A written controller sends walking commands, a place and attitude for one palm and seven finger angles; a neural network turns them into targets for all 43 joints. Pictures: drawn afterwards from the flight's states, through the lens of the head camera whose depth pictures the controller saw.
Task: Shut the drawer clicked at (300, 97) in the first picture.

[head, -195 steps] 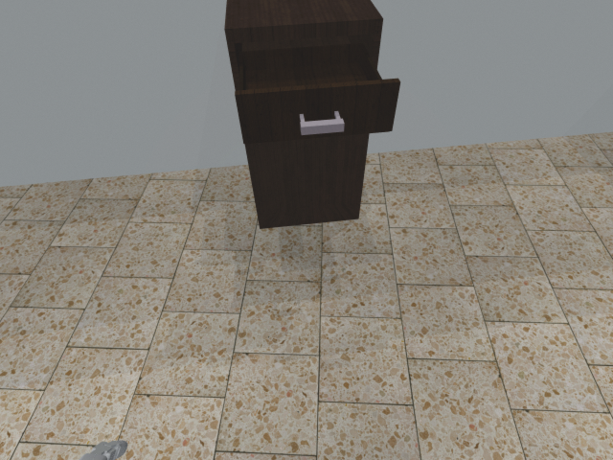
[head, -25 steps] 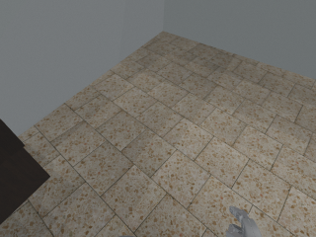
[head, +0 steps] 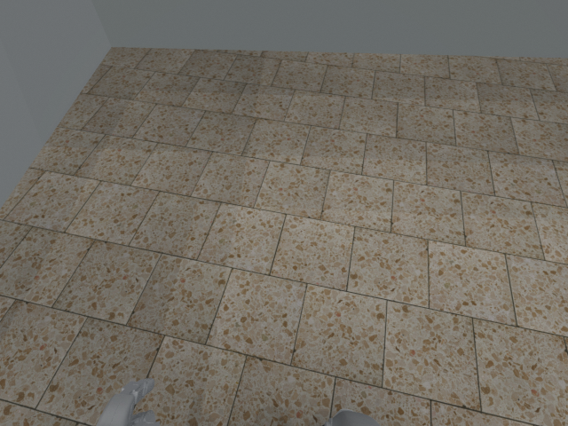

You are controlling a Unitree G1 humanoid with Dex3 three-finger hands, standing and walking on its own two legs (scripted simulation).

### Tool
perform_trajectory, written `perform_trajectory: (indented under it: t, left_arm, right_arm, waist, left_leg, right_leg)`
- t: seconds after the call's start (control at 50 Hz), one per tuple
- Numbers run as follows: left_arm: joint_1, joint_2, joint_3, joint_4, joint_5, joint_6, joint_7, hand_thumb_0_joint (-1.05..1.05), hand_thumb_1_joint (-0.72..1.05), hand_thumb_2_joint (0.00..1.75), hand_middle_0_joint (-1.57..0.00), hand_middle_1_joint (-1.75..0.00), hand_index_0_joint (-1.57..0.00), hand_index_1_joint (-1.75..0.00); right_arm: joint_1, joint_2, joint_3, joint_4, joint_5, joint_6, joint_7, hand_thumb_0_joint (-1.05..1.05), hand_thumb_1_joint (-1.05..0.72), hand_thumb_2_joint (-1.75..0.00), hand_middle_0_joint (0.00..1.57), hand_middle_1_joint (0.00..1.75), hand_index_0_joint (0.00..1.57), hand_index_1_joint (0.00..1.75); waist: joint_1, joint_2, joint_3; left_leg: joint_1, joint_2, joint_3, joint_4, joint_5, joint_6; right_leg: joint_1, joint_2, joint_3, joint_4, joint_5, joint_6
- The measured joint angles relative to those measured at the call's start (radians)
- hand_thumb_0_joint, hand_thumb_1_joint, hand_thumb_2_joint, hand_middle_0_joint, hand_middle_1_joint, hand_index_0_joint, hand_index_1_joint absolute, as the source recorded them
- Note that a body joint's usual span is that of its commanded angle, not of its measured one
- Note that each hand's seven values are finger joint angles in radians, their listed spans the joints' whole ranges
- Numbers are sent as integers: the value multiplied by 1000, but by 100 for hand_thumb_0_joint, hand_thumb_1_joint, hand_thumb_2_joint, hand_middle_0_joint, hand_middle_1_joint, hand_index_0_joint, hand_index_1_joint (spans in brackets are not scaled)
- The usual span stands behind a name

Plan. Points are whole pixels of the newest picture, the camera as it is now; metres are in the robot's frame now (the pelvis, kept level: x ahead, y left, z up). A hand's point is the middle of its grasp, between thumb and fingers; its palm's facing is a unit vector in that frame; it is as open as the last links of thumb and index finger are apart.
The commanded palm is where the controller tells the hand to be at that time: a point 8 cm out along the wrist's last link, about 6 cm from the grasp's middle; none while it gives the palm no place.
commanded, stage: turn to face it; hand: left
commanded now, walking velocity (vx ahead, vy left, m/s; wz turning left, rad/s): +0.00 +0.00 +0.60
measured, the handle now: out of the picture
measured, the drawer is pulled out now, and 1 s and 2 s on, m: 0.29 0.29 0.29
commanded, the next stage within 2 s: none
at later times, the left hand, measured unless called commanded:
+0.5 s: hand out of the picture +0.07 +0.21 -0.15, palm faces +0.20 -0.96 -0.18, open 7.4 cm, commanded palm none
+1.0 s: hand out of the picture -0.05 +0.15 -0.13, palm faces +0.49 -0.83 -0.27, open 7.4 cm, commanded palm none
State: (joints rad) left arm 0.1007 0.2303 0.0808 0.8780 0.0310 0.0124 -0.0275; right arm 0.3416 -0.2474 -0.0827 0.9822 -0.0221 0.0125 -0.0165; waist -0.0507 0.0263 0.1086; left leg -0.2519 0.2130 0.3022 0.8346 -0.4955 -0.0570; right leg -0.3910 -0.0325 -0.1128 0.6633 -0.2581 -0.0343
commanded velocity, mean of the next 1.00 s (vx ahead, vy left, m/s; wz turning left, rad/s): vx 0.00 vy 0.00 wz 0.60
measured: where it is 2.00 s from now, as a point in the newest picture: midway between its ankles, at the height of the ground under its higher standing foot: outside the picture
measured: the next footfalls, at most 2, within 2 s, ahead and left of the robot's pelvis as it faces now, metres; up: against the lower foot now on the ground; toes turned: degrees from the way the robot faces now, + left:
left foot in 0.32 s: +0.08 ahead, +0.12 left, +0.00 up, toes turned +13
right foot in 0.76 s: +0.09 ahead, -0.13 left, +0.00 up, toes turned +18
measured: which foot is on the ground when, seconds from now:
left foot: up 0.00-0.30, down 0.32-0.76, up 0.78-1.00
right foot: down 0.00-0.32, up 0.34-0.74, down 0.76-1.00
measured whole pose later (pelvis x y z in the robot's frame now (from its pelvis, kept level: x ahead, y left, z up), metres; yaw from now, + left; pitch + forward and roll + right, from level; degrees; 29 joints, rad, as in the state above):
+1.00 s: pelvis -0.01 -0.05 +0.03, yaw +29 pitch -2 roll +2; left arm 0.25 0.19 0.04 0.90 0.03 0.02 0.02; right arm 0.15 -0.29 -0.11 0.91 -0.02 0.08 0.03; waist 0.00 0.01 0.07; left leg -0.49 0.03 0.03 1.06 -0.40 -0.07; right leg -0.21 -0.12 -0.16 0.52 -0.27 0.00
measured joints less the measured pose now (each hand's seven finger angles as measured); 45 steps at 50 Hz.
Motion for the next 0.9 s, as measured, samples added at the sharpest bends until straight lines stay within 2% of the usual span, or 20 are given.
perform_trajectory:
  t: [0.04, 0.06, 0.12, 0.2, 0.26, 0.3, 0.34, 0.36, 0.4, 0.44, 0.48, 0.58, 0.68, 0.74, 0.76, 0.78, 0.82, 0.86, 0.9]
  left_arm:
    - [-21, -9, -10, -5, -9, -15, 16, 0, 91, 90, -20, -30, -19, -30]
    - [-24, -15, -14, -4, -10, -17, 24, 0, 91, 90, -20, -30, -19, -30]
    - [-20, -35, -30, 15, -6, -12, 42, 0, 91, 90, -20, -30, -20, -30]
    - [-17, -62, -50, 44, -2, -2, 44, 0, 91, 90, -20, -30, -20, -30]
    - [-19, -83, -56, 49, -4, 0, 43, 0, 91, 90, -20, -30, -20, -30]
    - [-12, -92, -54, 45, -9, 2, 43, 0, 91, 90, -20, -30, -20, -30]
    - [2, -93, -46, 42, -14, 11, 44, 0, 91, 90, -20, -30, -20, -30]
    - [12, -89, -39, 42, -16, 19, 46, 0, 91, 90, -20, -30, -20, -30]
    - [30, -79, -24, 53, -13, 32, 47, 0, 91, 90, -20, -30, -20, -30]
    - [48, -67, -10, 67, -11, 37, 46, 0, 91, 90, -20, -30, -20, -30]
    - [67, -54, 0, 78, -12, 38, 45, 0, 91, 90, -20, -30, -20, -30]
    - [94, -24, 15, 89, -17, 47, 47, 0, 91, 90, -20, -30, -19, -30]
    - [88, -11, 15, 74, -22, 44, 49, 0, 91, 90, -20, -30, -19, -30]
    - [90, -12, 7, 51, -24, 29, 49, 0, 91, 90, -20, -30, -19, -30]
    - [97, -12, 3, 40, -21, 20, 49, 0, 91, 90, -20, -30, -19, -30]
    - [98, -19, 0, 36, -14, 14, 51, 0, 91, 90, -20, -30, -19, -30]
    - [111, -31, -11, 26, -10, 11, 53, 0, 91, 90, -20, -30, -19, -30]
    - [129, -39, -19, 23, -8, 12, 53, 0, 91, 90, -20, -30, -20, -30]
    - [139, -42, -27, 24, -5, 10, 51, 0, 91, 90, -20, -30, -20, -30]
  right_arm:
    - [-14, -11, 2, 11, 6, 22, -10, 0, -91, -90, 20, 30, 20, 30]
    - [-23, -12, 4, 16, 5, 28, -13, 0, -91, -90, 20, 30, 20, 30]
    - [-41, -1, 15, 21, 1, 30, -16, 0, -91, -90, 20, 30, 19, 30]
    - [-32, 45, 33, 21, 4, 20, -8, 0, -91, -90, 20, 30, 19, 30]
    - [-22, 86, 45, 30, 6, 20, 2, 0, -91, -90, 20, 30, 19, 30]
    - [-17, 107, 49, 31, 5, 19, 9, 0, -91, -90, 20, 30, 20, 30]
    - [-15, 125, 49, 29, 1, 15, 15, 0, -91, -90, 20, 30, 20, 30]
    - [-20, 134, 49, 27, -5, 14, 14, 0, -91, -90, 20, 30, 20, 30]
    - [-27, 140, 45, 23, -11, 7, 6, 1, -92, -89, 21, 30, 20, 30]
    - [-32, 138, 41, 17, -8, -2, 2, 1, -92, -89, 21, 30, 20, 30]
    - [-38, 129, 36, 10, -6, -6, 0, 1, -92, -89, 21, 30, 20, 30]
    - [-60, 88, 19, -6, -4, -3, 0, 0, -91, -89, 21, 30, 20, 30]
    - [-87, 36, -2, -19, -5, 15, 6, 0, -90, -89, 21, 30, 20, 30]
    - [-101, 5, -16, -28, -3, 32, 12, 0, -90, -89, 21, 30, 20, 30]
    - [-103, -4, -21, -36, 0, 38, 14, 0, -90, -89, 21, 30, 20, 30]
    - [-111, -15, -29, -38, 2, 45, 15, 0, -90, -89, 21, 30, 20, 30]
    - [-123, -31, -38, -42, -3, 59, 19, 0, -90, -89, 20, 30, 20, 30]
    - [-139, -42, -41, -50, -6, 65, 28, 0, -91, -90, 20, 30, 20, 30]
    - [-155, -47, -39, -61, -6, 62, 36, 0, -91, -90, 20, 30, 20, 30]
  waist:
    - [-7, 18, 15]
    - [-8, 21, 15]
    - [-20, 28, -10]
    - [-33, 18, -53]
    - [-25, 1, -65]
    - [-17, -11, -68]
    - [-9, -30, -75]
    - [-5, -43, -75]
    - [-1, -54, -70]
    - [6, -58, -63]
    - [12, -54, -58]
    - [17, -30, -49]
    - [14, 1, -47]
    - [18, 17, -56]
    - [23, 18, -64]
    - [28, 30, -61]
    - [34, 34, -65]
    - [38, 26, -66]
    - [36, 15, -59]
  left_leg:
    - [-103, -32, -127, 220, -62, -5]
    - [-141, -50, -169, 293, -57, -4]
    - [-210, -83, -233, 339, 16, -5]
    - [-186, -103, -239, 149, 69, 2]
    - [-137, -116, -215, 5, 93, 2]
    - [-92, -124, -192, -107, 159, 4]
    - [-83, -144, -193, -151, 164, 63]
    - [-93, -156, -195, -143, 159, 85]
    - [-97, -173, -203, -164, 174, 105]
    - [-86, -187, -213, -217, 212, 105]
    - [-72, -199, -225, -272, 248, 108]
    - [-65, -214, -277, -345, 307, 102]
    - [-90, -229, -345, -344, 335, 82]
    - [-119, -244, -388, -314, 340, 60]
    - [-139, -252, -398, -285, 328, 53]
    - [-166, -254, -405, -219, 246, 43]
    - [-232, -262, -381, -21, 103, 35]
    - [-282, -252, -342, 166, 89, 26]
    - [-301, -229, -311, 275, 110, 10]
  right_leg:
    - [-2, 13, 6, 33, -37, -14]
    - [8, 17, 12, 24, -40, -14]
    - [51, 25, 20, -38, -17, -5]
    - [103, 16, 0, -97, -6, 0]
    - [127, 0, -35, -97, -20, 11]
    - [128, -13, -61, -67, -43, 23]
    - [102, -34, -74, -5, -90, 42]
    - [74, -36, -52, 60, -155, 54]
    - [4, -23, 6, 241, -218, 66]
    - [-48, -16, 45, 371, -194, 76]
    - [-72, -16, 67, 412, -169, 88]
    - [-51, -14, 99, 315, -174, 104]
    - [12, 4, 114, 158, -180, 100]
    - [94, 18, 103, -22, -112, 88]
    - [125, 15, 96, -104, -74, 69]
    - [126, 16, 82, -106, -44, 48]
    - [132, 0, 54, -94, -38, 30]
    - [153, -20, 35, -116, -32, 28]
    - [171, -39, 13, -136, -21, 27]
